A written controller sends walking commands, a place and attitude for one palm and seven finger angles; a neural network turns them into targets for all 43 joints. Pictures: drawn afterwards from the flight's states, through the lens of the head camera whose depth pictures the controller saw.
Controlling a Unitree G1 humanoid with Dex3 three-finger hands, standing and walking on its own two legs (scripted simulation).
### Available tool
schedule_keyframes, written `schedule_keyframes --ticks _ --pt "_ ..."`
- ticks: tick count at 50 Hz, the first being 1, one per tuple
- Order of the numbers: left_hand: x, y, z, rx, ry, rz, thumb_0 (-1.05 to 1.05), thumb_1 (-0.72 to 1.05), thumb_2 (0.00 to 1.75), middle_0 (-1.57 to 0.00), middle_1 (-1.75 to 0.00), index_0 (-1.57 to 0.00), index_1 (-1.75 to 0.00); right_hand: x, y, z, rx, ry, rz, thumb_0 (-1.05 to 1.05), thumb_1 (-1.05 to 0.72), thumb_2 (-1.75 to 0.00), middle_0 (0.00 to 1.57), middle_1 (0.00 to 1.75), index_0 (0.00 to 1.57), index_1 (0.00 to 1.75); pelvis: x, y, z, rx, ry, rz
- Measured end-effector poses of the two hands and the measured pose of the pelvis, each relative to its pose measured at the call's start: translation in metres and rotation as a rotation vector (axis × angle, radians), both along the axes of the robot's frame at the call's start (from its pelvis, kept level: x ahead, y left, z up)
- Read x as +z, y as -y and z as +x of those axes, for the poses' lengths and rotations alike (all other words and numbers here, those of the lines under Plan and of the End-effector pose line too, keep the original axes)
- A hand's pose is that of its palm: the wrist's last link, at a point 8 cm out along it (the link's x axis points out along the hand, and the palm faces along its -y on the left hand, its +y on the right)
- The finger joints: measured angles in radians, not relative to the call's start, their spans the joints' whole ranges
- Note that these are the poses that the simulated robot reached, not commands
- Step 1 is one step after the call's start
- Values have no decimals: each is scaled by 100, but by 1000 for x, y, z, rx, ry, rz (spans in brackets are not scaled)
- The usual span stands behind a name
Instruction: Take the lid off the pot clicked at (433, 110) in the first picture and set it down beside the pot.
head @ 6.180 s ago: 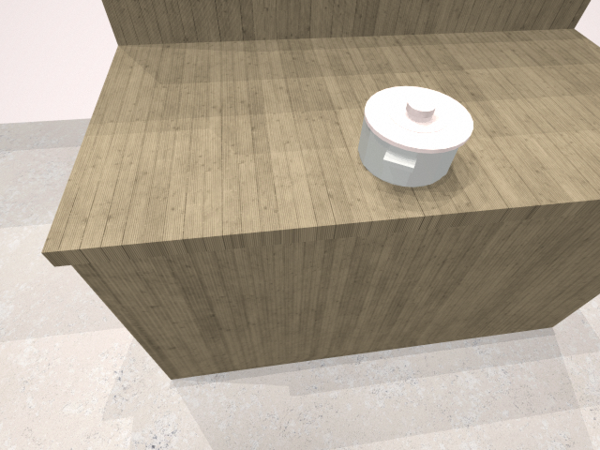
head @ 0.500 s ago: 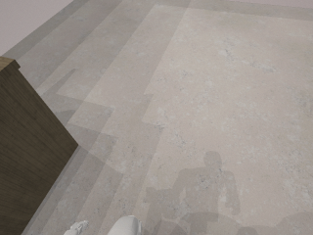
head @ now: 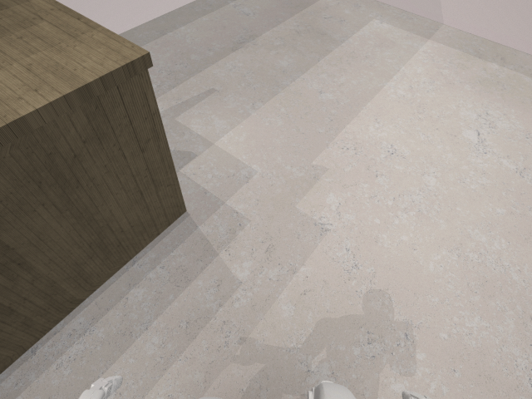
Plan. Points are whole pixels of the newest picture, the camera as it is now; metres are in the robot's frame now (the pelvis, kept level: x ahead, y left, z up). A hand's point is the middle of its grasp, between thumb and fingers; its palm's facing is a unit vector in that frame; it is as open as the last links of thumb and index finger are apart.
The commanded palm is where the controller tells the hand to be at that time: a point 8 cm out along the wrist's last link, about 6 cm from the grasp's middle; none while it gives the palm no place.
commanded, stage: turn to face it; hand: left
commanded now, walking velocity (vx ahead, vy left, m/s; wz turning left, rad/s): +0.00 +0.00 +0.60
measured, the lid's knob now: out of the picture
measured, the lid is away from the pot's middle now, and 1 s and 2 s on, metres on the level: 0.00 0.00 0.00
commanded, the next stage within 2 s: take the last steps up to it in 1.32 s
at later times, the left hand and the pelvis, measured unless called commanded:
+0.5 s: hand out of the picture +0.00 +0.16 -0.16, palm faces +0.32 -0.91 -0.26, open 7.4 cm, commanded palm none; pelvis +0.01 -0.05 +0.00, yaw +19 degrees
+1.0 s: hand out of the picture +0.01 +0.20 -0.15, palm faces +0.55 -0.77 -0.31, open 7.4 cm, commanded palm none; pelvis +0.03 -0.05 -0.01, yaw +35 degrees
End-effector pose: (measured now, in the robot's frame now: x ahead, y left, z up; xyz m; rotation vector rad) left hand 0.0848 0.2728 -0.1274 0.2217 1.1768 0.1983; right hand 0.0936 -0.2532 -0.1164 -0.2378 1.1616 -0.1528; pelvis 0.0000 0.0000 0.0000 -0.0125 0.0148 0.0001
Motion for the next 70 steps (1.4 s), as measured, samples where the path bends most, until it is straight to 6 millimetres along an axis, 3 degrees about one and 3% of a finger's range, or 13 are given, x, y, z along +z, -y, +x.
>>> schedule_keyframes --ticks 8,13,17,24,29,32,38,44,50,55,62,70 --pt "13 35 10 34 102 50 1 90 90 -20 -30 -20 -30 -30 32 0 27 -55 48 1 -90 -90 20 30 20 30 -11 36 2 102 -9 19" --pt "23 56 -15 104 91 48 1 90 90 -20 -30 -20 -30 -31 46 11 84 -93 52 1 -90 -90 20 30 20 30 -4 48 4 180 10 38" --pt "20 68 -40 166 53 28 1 90 90 -20 -30 -20 -30 -27 45 27 139 -106 55 1 -91 -90 19 30 20 30 0 53 7 231 16 58" --pt "2 70 -99 298 -48 -23 1 90 90 -21 -30 -21 -30 -19 16 73 277 -82 37 1 -91 -90 19 29 20 30 -1 48 8 314 7 55" --pt "-23 53 -145 410 -111 -56 1 90 90 -21 -30 -21 -30 -14 -24 115 403 10 2 1 -91 -90 19 29 20 30 -15 29 7 382 -3 26" --pt "-30 41 -162 461 -146 -55 1 90 90 -20 -30 -20 -30 -7 -43 127 452 54 -9 1 -91 -90 19 30 20 30 -16 24 5 417 2 25" --pt "-12 24 -154 519 -66 -29 1 91 90 -20 -30 -20 -30 5 -56 128 513 31 -24 0 -90 -90 20 30 20 30 -2 21 8 488 10 2" --pt "4 22 -132 539 14 9 1 91 90 -20 -30 -20 -30 -2 -54 130 545 -15 1 1 -90 -90 20 30 20 30 1 29 16 551 2 0" --pt "12 39 -109 553 80 67 1 90 90 -20 -30 -20 -30 -27 -35 145 559 -57 33 1 -90 -90 20 30 20 30 -10 51 34 616 -11 18" --pt "18 69 -116 611 74 68 1 90 90 -20 -30 -20 -30 -33 -29 160 599 -93 28 1 -90 -90 20 30 20 30 -7 60 41 682 3 31" --pt "9 108 -147 709 -3 -6 1 90 90 -20 -30 -21 -30 -25 -46 175 680 -117 23 1 -91 -90 19 29 20 30 0 62 47 743 -2 53" --pt "-24 133 -213 841 -112 -113 1 90 90 -21 -30 -21 -30 -17 -106 189 807 -30 6 1 -91 -90 19 29 20 30 -11 45 35 799 2 18"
